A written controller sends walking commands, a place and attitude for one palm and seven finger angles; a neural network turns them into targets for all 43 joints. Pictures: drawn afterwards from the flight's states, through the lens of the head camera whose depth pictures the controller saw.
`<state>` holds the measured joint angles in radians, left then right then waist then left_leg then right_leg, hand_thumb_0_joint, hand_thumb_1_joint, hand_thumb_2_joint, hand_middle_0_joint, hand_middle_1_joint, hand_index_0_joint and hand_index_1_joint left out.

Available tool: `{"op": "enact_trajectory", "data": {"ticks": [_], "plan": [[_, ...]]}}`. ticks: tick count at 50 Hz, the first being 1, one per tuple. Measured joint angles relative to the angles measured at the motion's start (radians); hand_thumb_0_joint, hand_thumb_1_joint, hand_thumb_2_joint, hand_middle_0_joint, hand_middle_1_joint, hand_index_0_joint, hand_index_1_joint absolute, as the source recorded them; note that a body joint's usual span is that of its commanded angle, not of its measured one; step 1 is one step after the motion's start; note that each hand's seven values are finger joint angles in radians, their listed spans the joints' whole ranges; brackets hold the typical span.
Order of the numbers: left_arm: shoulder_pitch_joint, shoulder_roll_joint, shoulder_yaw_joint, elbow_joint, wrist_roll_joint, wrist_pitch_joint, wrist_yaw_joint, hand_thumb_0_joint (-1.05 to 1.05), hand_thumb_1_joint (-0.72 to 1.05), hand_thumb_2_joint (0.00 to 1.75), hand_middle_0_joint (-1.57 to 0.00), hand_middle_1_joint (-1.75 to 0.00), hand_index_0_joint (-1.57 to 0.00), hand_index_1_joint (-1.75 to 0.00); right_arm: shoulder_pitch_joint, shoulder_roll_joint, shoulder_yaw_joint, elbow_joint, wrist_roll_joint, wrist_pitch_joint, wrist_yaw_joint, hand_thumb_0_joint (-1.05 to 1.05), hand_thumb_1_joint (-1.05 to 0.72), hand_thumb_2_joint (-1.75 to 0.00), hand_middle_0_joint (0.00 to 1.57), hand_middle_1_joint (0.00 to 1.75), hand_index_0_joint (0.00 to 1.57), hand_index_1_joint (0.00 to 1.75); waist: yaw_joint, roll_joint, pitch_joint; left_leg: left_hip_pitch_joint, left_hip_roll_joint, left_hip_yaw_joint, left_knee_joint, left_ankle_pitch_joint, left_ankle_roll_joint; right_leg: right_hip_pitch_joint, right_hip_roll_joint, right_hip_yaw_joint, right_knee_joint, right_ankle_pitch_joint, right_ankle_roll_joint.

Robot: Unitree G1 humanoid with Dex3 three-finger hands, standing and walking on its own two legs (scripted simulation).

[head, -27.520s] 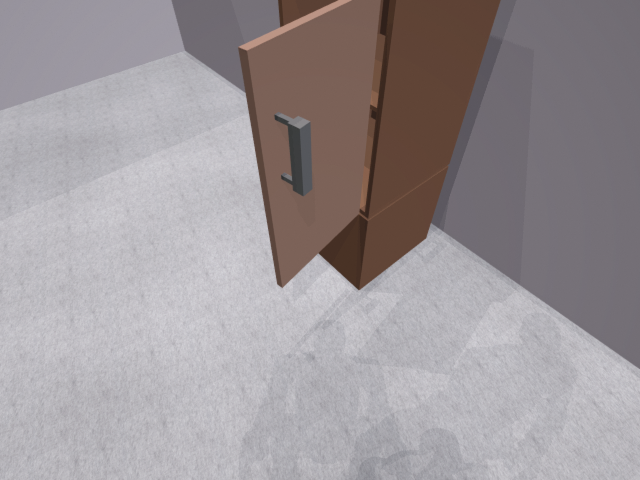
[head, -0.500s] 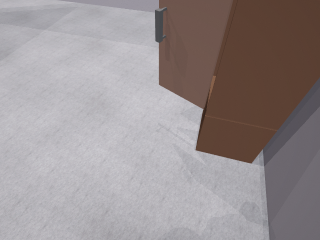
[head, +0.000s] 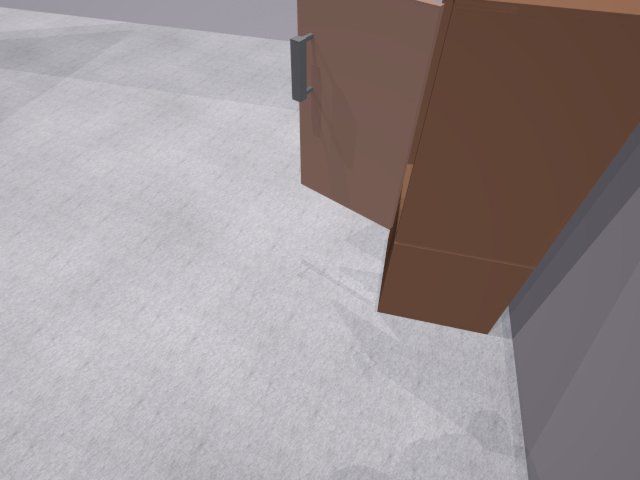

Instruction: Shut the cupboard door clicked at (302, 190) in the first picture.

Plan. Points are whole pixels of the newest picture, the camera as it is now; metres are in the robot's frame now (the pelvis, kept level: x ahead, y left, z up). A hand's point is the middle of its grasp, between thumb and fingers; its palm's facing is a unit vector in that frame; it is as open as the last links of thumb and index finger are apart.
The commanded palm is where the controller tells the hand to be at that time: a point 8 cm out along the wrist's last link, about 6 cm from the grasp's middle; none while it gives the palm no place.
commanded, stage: let the arm hang, fingers relaxed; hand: left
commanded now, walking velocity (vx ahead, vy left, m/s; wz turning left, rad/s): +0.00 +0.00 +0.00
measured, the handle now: (304, 67) +0.99 +0.08 +0.05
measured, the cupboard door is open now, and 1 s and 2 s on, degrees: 66 66 66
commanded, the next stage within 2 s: look to check the result in 0.06 s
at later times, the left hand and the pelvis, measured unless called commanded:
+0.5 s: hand out of the picture +0.04 +0.19 -0.17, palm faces +0.01 -0.97 -0.24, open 7.4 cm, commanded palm none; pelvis +0.02 +0.00 +0.00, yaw +0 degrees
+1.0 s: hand out of the picture +0.07 +0.20 -0.18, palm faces +0.12 -0.96 -0.25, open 7.4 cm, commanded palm none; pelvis +0.03 +0.00 -0.01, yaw +6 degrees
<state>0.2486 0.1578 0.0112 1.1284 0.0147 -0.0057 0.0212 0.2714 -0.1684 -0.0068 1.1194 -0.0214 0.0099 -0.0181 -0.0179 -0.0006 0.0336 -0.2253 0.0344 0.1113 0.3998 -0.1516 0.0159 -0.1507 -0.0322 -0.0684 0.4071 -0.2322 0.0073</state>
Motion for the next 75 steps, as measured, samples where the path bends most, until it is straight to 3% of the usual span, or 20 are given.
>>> {"op": "enact_trajectory", "data": {"ticks": [14,39,47,52,54,55,58,60,63,69,75], "plan": [[0.002,0.027,0.005,0.011,-0.003,-0.001,0.0,0.01,0.91,0.9,-0.2,-0.3,-0.2,-0.3,-0.023,-0.005,0.001,0.005,0.002,-0.002,0.0,0.0,-0.91,-0.9,0.2,0.3,0.2,0.3,0.004,0.013,0.018,0.017,0.0,0.003,-0.009,-0.015,-0.002,0.021,0.001,0.003,-0.02,-0.008,0.001],[-0.05,0.072,0.009,0.002,-0.002,-0.011,-0.005,0.01,0.91,0.9,-0.2,-0.3,-0.2,-0.3,-0.098,-0.073,-0.002,-0.005,0.003,-0.01,0.001,0.0,-0.91,-0.9,0.2,0.3,0.2,0.3,0.006,0.004,0.007,0.061,0.0,-0.005,-0.039,-0.03,-0.014,0.074,0.005,-0.005,-0.063,-0.02,-0.004],[-0.068,0.06,0.031,-0.063,-0.001,0.012,0.004,0.0,0.91,0.9,-0.2,-0.3,-0.2,-0.3,-0.078,-0.056,-0.011,-0.043,0.002,0.023,0.005,0.0,-0.91,-0.9,0.2,0.29,0.2,0.3,-0.003,0.012,0.029,-0.027,-0.014,-0.062,0.105,-0.081,-0.017,0.027,-0.016,-0.066,0.06,-0.094,-0.006],[-0.06,0.054,0.046,-0.11,0.013,0.019,0.008,0.0,0.9,0.9,-0.2,-0.3,-0.2,-0.3,-0.069,-0.035,-0.028,-0.074,0.003,0.055,0.018,0.0,-0.91,-0.9,0.2,0.3,0.2,0.3,-0.001,-0.002,0.069,-0.13,-0.008,-0.048,0.39,-0.307,-0.037,0.023,-0.047,-0.128,0.141,-0.146,0.004],[-0.053,0.062,0.05,-0.122,0.012,0.025,0.006,0.0,0.9,0.9,-0.2,-0.3,-0.2,-0.3,-0.067,-0.027,-0.028,-0.095,0.003,0.053,0.027,0.0,-0.91,-0.9,0.2,0.3,0.2,0.3,-0.005,-0.024,0.081,-0.118,-0.002,-0.03,0.326,-0.251,-0.04,0.012,-0.074,-0.148,0.19,-0.173,0.02],[-0.048,0.064,0.052,-0.129,0.009,0.029,0.004,0.0,0.9,0.9,-0.2,-0.3,-0.2,-0.3,-0.062,-0.029,-0.028,-0.11,0.001,0.045,0.031,0.0,-0.91,-0.9,0.2,0.3,0.2,0.3,-0.008,-0.028,0.082,-0.109,0.0,-0.029,0.267,-0.135,-0.027,-0.01,-0.087,-0.157,0.238,-0.193,0.028],[-0.062,0.072,0.056,-0.139,0.001,0.057,0.003,0.01,0.9,0.9,-0.2,-0.3,-0.2,-0.3,-0.07,-0.025,-0.031,-0.133,-0.009,0.027,0.027,0.0,-0.91,-0.9,0.2,0.3,0.2,0.3,-0.005,-0.042,0.102,-0.138,-0.03,-0.031,0.291,-0.129,0.033,-0.138,-0.076,-0.054,0.507,-0.322,0.036],[-0.072,0.072,0.061,-0.146,0.004,0.07,0.001,0.01,0.91,0.9,-0.2,-0.3,-0.2,-0.3,-0.067,-0.027,-0.032,-0.146,-0.013,0.026,0.022,0.0,-0.91,-0.9,0.21,0.3,0.2,0.3,-0.008,-0.032,0.098,-0.138,-0.042,-0.045,0.251,-0.128,0.045,-0.213,-0.052,-0.006,0.627,-0.304,0.033],[-0.092,0.073,0.065,-0.167,0.007,0.067,-0.007,0.01,0.91,0.9,-0.2,-0.3,-0.2,-0.3,-0.06,-0.032,-0.03,-0.157,-0.016,0.024,0.013,0.0,-0.91,-0.9,0.21,0.3,0.2,0.3,-0.011,-0.009,0.091,-0.132,-0.055,-0.079,0.159,-0.062,0.043,-0.287,-0.031,0.033,0.684,-0.219,0.041],[-0.122,0.085,0.069,-0.219,0.005,0.051,-0.009,0.01,0.91,0.9,-0.19,-0.3,-0.2,-0.3,-0.051,-0.041,-0.037,-0.163,-0.015,0.029,0.015,0.0,-0.91,-0.9,0.21,0.3,0.2,0.3,-0.016,0.017,0.072,-0.131,-0.07,-0.155,0.053,0.02,0.036,-0.301,-0.012,0.071,0.558,-0.175,0.052],[-0.136,0.079,0.058,-0.249,0.0,0.045,-0.007,0.01,0.91,0.9,-0.19,-0.3,-0.2,-0.3,-0.054,-0.063,-0.059,-0.175,-0.016,0.051,0.022,0.0,-0.9,-0.9,0.21,0.3,0.2,0.3,-0.027,0.043,0.051,-0.164,-0.091,-0.242,0.055,0.044,0.003,-0.19,0.024,0.072,0.29,-0.16,0.04]]}}
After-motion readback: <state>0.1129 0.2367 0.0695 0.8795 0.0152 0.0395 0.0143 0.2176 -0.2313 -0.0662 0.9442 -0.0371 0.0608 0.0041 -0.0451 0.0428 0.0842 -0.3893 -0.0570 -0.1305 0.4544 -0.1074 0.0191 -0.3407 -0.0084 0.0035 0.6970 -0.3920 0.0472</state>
